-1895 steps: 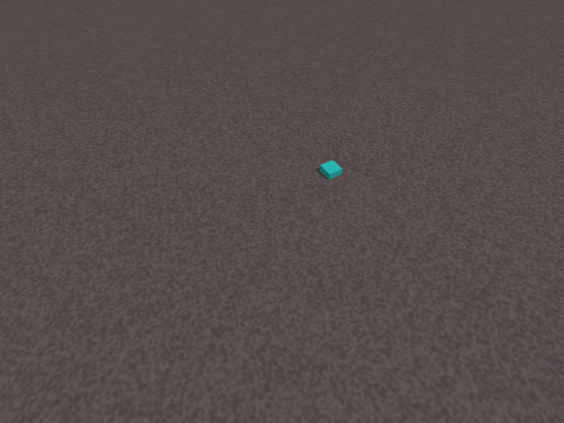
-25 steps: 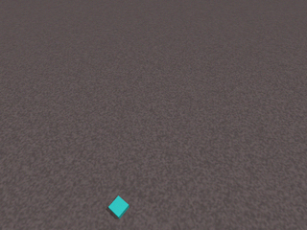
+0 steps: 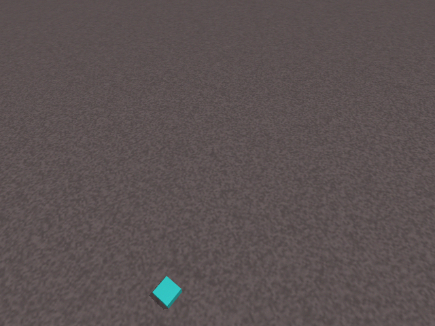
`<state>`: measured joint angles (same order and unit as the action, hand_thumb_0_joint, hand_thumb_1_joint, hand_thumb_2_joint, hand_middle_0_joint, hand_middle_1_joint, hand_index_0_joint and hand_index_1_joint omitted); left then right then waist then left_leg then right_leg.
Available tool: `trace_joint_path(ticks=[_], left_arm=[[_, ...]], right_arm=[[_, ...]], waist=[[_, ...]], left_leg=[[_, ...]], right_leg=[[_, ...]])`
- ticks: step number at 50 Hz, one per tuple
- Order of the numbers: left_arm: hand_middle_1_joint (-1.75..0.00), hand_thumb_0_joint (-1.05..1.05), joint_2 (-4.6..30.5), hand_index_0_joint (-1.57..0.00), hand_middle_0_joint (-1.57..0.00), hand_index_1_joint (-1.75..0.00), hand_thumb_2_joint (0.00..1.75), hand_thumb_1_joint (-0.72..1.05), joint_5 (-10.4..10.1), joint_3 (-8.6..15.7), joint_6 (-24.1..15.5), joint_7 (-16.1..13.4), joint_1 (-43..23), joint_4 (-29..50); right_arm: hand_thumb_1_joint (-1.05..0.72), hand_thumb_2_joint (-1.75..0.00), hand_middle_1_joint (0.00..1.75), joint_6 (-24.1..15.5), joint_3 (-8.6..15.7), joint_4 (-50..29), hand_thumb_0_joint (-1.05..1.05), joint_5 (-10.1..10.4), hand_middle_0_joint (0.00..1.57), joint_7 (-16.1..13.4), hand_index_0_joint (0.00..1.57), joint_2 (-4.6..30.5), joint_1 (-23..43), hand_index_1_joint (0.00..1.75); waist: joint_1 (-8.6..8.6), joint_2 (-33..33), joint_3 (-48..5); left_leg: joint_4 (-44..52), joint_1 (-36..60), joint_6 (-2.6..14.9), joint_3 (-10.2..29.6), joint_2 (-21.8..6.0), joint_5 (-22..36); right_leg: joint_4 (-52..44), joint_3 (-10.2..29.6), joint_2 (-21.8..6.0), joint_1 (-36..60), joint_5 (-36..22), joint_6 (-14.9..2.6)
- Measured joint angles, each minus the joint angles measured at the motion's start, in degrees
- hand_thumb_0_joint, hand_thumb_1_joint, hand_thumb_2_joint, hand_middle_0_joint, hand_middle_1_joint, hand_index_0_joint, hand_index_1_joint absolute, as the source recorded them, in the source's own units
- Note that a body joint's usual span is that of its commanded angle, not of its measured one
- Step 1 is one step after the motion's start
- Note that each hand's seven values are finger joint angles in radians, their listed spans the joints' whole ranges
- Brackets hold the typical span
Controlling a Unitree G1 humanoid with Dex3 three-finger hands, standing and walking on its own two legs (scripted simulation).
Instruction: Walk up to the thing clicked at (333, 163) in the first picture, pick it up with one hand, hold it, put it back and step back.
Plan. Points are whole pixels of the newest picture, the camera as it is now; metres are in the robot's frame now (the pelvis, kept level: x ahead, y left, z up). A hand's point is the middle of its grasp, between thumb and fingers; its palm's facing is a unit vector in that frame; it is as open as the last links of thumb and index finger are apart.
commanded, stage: stand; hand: left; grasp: from above
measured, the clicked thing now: (167, 291) +0.42 +0.27 -0.76
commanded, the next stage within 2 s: step back in 1.34 s
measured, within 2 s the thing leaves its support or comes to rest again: neither
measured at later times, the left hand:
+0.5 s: hand out of the picture +0.08 +0.24 -0.16, palm faces +0.01 -0.94 -0.33, open 7.4 cm
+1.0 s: hand out of the picture +0.09 +0.24 -0.16, palm faces -0.01 -0.94 -0.34, open 7.4 cm
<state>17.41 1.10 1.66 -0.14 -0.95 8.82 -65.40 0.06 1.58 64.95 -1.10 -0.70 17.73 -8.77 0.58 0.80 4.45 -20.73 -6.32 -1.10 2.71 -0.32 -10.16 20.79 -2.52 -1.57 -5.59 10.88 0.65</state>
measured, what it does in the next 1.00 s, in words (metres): stands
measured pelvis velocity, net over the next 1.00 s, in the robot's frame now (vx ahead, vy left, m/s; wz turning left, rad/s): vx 0.02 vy -0.01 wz -0.01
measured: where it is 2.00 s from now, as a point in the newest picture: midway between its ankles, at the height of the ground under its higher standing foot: outside the picture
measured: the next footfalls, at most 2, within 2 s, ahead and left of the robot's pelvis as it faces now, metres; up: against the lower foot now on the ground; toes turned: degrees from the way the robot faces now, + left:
none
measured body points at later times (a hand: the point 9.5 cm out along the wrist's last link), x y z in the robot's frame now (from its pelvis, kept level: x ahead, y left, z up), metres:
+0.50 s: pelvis +0.01 -0.01 +0.00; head +0.02 -0.01 +0.45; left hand +0.08 +0.29 -0.13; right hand +0.07 -0.30 -0.14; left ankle +0.02 +0.13 -0.75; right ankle +0.01 -0.12 -0.75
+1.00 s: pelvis +0.02 -0.01 +0.00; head +0.02 -0.01 +0.45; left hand +0.09 +0.28 -0.13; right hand +0.09 -0.30 -0.14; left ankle +0.02 +0.13 -0.75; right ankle +0.01 -0.12 -0.75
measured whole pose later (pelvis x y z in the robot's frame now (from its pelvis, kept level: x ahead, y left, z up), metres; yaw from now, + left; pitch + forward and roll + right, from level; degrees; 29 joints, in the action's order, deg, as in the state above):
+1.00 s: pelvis +0.02 -0.01 +0.00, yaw -1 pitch -3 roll +0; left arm 18.6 0.7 1.1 -0.6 -0.2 6.1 -65.3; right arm -0.4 0.6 65.2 -0.7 -0.3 18.7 -6.2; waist 0.1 0.5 3.5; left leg -18.0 -5.2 -2.0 2.3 -1.5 -10.0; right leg 18.7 -2.2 -0.4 -5.0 10.8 -0.2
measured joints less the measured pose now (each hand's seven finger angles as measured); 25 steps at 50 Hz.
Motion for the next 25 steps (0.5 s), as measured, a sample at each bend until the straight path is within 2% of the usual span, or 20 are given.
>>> trace_joint_path(ticks=[25], left_arm=[[-0.3,0.0,0.88,-0.2,-0.21,-0.31,0.89,0.9,-0.19,0.06,-0.19,0.52,-2.49,-0.37]], right_arm=[[-0.91,-0.9,0.3,-0.25,-0.67,0.28,0.01,0.23,0.2,0.14,0.21,0.58,1.6,0.3]], waist=[[-0.38,-0.45,-0.47]], left_leg=[[1.72,0.6,-0.58,-0.18,-0.83,0.15]], right_leg=[[-1.84,0.15,0.82,0.49,-0.36,-0.56]])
